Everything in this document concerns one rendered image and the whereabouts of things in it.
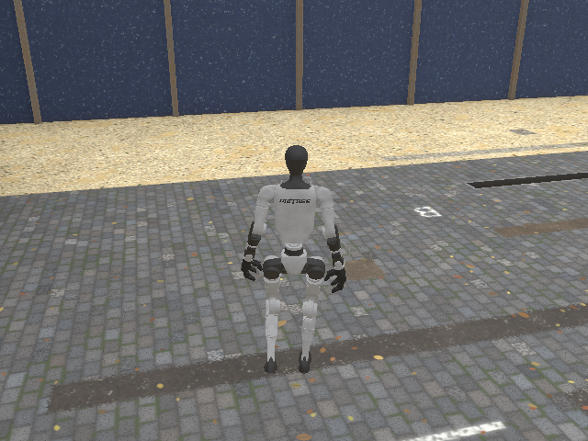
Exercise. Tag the robot left upper arm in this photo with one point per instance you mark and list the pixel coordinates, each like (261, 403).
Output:
(261, 209)

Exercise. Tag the robot right forearm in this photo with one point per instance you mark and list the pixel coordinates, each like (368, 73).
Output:
(336, 251)

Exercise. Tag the robot right hand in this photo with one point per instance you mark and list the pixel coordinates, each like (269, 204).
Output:
(341, 278)

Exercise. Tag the robot left hand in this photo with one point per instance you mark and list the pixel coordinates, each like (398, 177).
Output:
(247, 266)

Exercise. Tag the robot left shin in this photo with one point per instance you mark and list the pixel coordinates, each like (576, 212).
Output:
(271, 327)

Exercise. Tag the robot left thigh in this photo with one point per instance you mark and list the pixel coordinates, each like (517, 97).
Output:
(272, 273)

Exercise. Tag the robot left forearm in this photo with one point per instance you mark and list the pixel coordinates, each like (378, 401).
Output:
(251, 246)

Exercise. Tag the robot right upper arm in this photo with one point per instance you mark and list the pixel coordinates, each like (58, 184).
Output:
(327, 209)

